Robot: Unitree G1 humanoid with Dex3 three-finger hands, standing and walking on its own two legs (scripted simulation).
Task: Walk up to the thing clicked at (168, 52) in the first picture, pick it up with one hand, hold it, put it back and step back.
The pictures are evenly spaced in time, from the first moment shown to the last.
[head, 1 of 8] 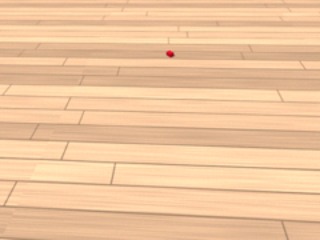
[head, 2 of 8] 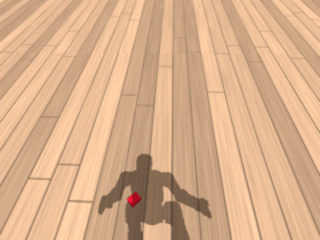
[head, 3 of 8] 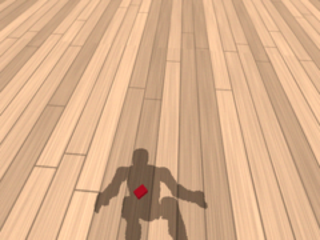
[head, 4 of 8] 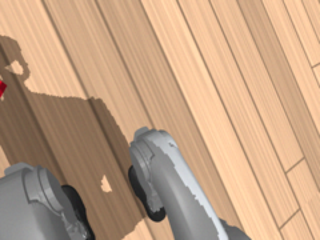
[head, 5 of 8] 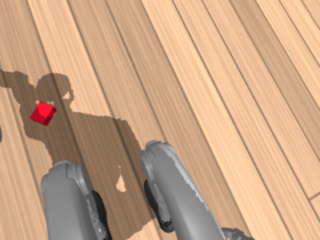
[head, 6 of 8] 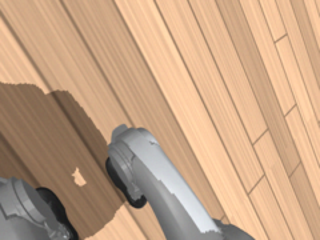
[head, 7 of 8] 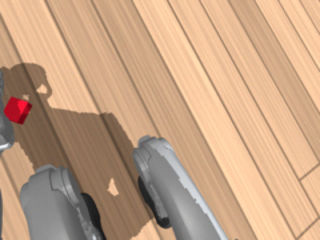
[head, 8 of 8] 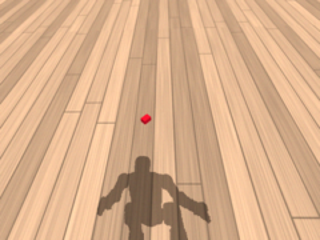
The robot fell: no
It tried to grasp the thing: no
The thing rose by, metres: 0.00
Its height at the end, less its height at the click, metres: +0.00
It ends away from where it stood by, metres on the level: 0.00
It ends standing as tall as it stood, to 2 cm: yes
